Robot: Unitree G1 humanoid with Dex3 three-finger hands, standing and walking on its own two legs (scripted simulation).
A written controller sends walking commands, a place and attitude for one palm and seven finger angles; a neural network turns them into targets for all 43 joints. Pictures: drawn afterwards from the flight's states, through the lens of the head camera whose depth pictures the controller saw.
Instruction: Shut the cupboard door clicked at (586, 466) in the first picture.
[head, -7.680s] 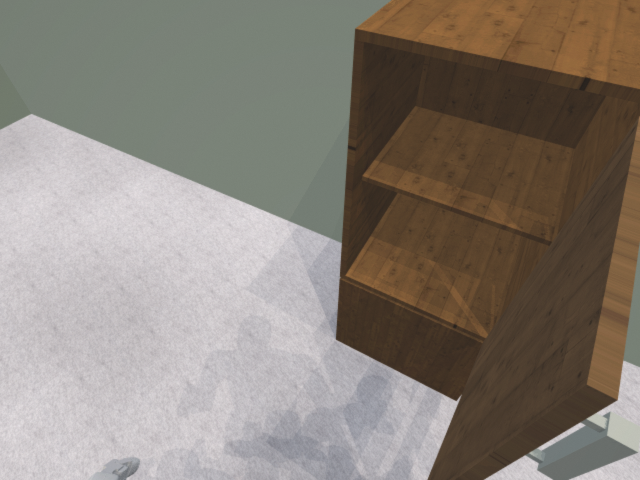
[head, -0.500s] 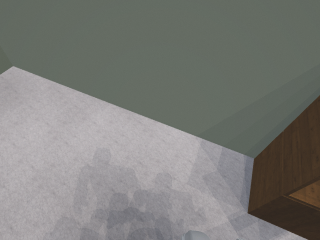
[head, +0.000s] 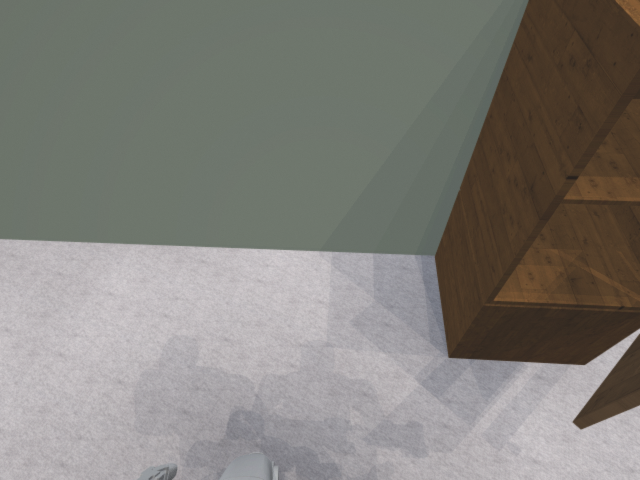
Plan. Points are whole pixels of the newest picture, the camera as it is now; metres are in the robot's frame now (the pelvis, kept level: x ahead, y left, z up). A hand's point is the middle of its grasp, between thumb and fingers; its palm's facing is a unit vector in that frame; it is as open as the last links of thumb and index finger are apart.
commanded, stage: turn to face it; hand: left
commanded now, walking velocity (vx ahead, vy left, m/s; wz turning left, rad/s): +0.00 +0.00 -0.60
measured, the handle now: out of the picture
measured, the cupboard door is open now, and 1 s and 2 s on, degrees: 43 43 43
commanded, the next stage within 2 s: none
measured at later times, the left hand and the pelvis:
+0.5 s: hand out of the picture +0.11 +0.22 -0.16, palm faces -0.27 -0.93 -0.24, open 7.4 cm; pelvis -0.02 +0.03 +0.00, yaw -19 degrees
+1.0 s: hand out of the picture +0.12 +0.12 -0.15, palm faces -0.52 -0.82 -0.26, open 7.4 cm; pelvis -0.05 -0.01 +0.00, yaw -35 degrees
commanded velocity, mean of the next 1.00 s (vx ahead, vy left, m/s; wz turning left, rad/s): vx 0.00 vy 0.00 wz -0.60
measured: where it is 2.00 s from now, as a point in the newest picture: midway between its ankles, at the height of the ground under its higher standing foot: outside the picture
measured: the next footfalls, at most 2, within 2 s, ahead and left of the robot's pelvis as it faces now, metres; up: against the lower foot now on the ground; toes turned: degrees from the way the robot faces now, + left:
left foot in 0.16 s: +0.05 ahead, +0.14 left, +0.00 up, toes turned -3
right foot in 0.60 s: -0.05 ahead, -0.10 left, +0.00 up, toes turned -28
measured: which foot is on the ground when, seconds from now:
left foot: up 0.00-0.14, down 0.16-0.60, up 0.62-1.00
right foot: down 0.00-0.18, up 0.20-0.58, down 0.60-1.00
